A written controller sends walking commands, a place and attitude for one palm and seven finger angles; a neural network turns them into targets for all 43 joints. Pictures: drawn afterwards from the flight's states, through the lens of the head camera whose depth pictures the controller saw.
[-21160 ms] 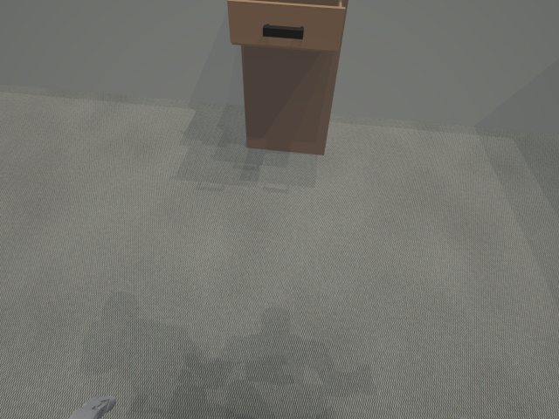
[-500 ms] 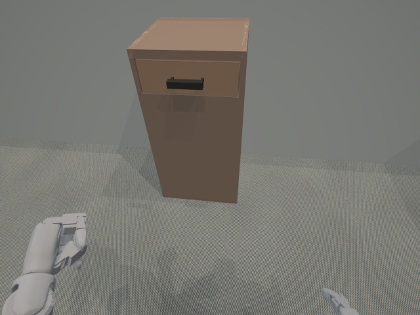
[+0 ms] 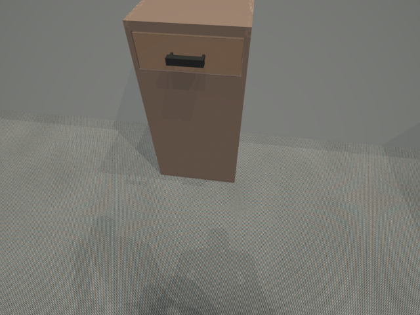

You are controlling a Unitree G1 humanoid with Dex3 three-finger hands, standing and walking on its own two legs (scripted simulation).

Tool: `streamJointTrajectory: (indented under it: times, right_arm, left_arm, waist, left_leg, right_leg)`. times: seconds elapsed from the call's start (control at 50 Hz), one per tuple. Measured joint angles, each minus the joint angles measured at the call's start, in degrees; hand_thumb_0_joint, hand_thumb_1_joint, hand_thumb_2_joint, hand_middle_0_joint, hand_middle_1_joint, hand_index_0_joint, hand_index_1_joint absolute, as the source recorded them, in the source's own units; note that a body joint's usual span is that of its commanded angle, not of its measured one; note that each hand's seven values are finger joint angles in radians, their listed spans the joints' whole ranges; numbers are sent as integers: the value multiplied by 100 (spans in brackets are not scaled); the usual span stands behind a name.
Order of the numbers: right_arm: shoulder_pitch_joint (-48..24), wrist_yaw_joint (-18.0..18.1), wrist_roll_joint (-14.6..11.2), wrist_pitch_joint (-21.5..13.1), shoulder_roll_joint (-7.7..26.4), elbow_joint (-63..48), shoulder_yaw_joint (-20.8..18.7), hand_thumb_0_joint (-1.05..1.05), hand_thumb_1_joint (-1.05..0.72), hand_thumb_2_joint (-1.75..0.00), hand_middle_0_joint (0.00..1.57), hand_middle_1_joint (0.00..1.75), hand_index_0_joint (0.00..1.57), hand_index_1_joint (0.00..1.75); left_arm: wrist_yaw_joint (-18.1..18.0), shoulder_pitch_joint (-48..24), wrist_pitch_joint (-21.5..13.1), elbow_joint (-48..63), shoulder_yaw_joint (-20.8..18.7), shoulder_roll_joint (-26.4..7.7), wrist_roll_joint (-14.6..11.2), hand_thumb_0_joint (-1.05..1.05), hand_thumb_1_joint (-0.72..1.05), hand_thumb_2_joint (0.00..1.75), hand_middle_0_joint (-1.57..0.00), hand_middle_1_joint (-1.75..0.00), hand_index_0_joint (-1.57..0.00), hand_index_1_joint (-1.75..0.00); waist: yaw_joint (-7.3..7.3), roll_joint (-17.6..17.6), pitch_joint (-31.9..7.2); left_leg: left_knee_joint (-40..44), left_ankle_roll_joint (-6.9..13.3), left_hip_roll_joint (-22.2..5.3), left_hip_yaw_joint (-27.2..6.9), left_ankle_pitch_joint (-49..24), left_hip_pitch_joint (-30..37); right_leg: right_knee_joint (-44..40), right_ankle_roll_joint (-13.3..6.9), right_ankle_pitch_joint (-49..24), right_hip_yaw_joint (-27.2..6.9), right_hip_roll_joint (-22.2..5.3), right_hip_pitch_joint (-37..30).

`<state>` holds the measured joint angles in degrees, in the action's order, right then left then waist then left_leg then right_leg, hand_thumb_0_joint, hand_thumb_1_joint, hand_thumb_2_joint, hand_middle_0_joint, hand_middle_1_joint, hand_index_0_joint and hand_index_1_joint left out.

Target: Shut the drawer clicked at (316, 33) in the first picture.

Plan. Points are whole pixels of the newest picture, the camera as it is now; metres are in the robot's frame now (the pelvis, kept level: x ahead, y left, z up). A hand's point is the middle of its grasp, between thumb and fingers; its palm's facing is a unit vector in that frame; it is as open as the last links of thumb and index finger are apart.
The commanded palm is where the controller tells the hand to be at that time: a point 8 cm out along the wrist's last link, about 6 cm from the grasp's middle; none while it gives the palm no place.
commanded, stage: let the arm hang, fingers relaxed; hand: left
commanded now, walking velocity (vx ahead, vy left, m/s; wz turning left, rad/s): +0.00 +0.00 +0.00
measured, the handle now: (186, 58) +0.94 +0.15 +0.01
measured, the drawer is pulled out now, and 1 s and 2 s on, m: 0.00 0.00 0.00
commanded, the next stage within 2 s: look to check the result in 0.50 s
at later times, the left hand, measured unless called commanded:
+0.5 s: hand out of the picture +0.05 +0.18 -0.17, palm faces +0.01 -0.98 -0.21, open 7.4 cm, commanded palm none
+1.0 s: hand out of the picture +0.06 +0.19 -0.16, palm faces +0.00 -0.97 -0.24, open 7.4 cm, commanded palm none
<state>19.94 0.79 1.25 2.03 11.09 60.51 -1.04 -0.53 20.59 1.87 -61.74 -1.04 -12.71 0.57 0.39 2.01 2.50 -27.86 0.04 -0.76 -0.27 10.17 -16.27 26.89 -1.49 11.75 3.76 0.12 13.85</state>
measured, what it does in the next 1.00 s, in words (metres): stands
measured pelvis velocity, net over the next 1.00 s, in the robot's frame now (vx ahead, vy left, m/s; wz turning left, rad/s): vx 0.03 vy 0.00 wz -0.02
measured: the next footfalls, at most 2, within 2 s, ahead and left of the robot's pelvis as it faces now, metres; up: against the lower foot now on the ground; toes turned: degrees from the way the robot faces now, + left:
none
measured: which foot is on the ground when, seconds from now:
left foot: down 0.00-1.00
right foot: down 0.00-1.00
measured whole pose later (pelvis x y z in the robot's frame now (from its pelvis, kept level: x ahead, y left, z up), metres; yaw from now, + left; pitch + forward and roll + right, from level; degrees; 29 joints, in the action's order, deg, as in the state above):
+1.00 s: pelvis +0.03 +0.00 +0.01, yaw -1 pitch -2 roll +0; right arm 12.8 1.4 0.8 0.4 11.3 65.1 -0.9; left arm -0.9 11.8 -0.3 -65.8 -0.6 -11.3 0.3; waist 0.0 1.2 3.7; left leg -22.3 -0.3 -0.8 1.0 10.4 -10.4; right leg 22.5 -1.2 12.1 2.4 0.2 9.1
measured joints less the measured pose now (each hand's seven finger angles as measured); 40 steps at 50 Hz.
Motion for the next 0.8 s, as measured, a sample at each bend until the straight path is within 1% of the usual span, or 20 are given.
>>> streamJointTrajectory:
  times: [0.12,0.24,0.48,0.8]
  right_arm:
    - [-83,14,0,-58,-78,160,5,0,-91,-90,20,29,20,30]
    - [-228,23,-10,-121,-163,240,14,0,-91,-90,20,29,20,30]
    - [-491,42,-20,-168,-195,289,16,0,-91,-90,20,29,20,30]
    - [-619,64,-34,-151,-48,421,-4,0,-91,-90,20,29,20,30]
  left_arm:
    - [-4,-265,-65,-151,16,132,-9,1,91,90,-32,-45,-33,-45]
    - [-16,-547,-149,-181,31,239,-11,1,91,90,-23,-34,-24,-34]
    - [-33,-862,-210,-191,51,327,-15,1,91,90,-20,-30,-20,-30]
    - [-44,-809,-201,-373,31,199,-22,1,91,90,-20,-30,-20,-30]
  waist:
    - [-1,-17,-45]
    - [-31,-63,-88]
    - [-71,-81,-25]
    - [-43,-76,126]
  left_leg:
    - [142,29,51,63,-49,73]
    - [250,32,72,98,-59,185]
    - [367,10,52,108,-35,344]
    - [479,-21,5,124,10,495]
  right_leg:
    - [-17,29,-1,-61,-53,0]
    - [-61,62,7,-96,-74,-72]
    - [-198,61,15,-108,-51,-234]
    - [-366,40,19,-126,0,-399]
